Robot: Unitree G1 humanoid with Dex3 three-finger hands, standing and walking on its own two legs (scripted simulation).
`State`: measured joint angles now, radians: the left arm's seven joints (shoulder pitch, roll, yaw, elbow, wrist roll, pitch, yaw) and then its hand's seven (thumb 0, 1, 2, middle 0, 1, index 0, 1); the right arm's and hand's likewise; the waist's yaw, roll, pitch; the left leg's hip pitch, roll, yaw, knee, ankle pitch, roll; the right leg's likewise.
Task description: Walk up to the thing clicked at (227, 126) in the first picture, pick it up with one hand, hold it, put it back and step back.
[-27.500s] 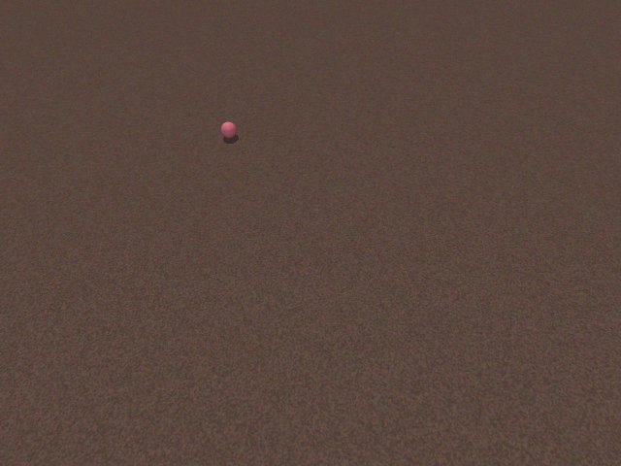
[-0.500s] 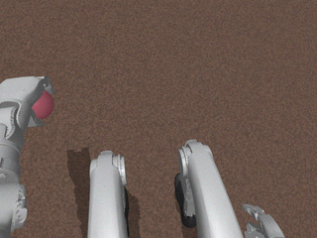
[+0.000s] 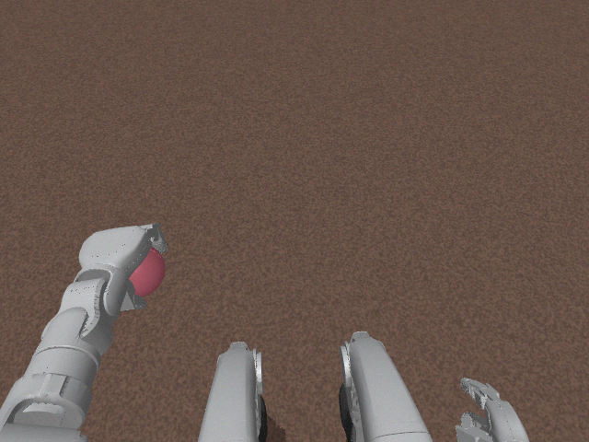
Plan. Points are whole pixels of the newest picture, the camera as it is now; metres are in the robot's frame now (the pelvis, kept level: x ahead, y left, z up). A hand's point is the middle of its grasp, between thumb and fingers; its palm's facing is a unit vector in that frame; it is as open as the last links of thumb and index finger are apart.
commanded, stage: lift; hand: left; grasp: from above
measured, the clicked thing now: (135, 270) +0.38 +0.25 -0.09
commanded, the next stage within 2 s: hold in 0.64 s
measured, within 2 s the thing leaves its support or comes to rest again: neither
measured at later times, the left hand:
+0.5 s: hand (118, 244) +0.37 +0.22 +0.04, palm faces -0.44 -0.08 -0.89, open 10.5 cm
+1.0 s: hand (96, 211) +0.38 +0.22 +0.10, palm faces -0.45 -0.07 -0.89, open 10.5 cm
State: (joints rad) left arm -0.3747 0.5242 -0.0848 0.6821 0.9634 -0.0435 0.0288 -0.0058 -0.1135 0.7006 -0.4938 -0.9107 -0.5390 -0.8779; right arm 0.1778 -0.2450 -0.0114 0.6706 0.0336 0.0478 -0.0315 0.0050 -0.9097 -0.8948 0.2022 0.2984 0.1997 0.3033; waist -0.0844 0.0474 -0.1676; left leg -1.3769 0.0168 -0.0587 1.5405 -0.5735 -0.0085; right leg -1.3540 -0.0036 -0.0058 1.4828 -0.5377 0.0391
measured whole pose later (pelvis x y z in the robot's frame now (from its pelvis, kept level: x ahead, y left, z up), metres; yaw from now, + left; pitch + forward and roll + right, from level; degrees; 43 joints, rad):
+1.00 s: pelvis +0.07 +0.00 +0.16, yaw -1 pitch +7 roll +0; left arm -0.32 0.40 -0.21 0.80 0.99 0.01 0.07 -0.01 -0.10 0.68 -0.50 -0.91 -0.55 -0.87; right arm 0.24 -0.24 -0.05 0.73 0.05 0.02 -0.04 0.01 -0.91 -0.89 0.20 0.30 0.20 0.30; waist -0.03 0.03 -0.08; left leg -0.48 0.02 0.01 0.72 -0.36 -0.01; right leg -0.49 -0.01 0.04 0.70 -0.33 0.03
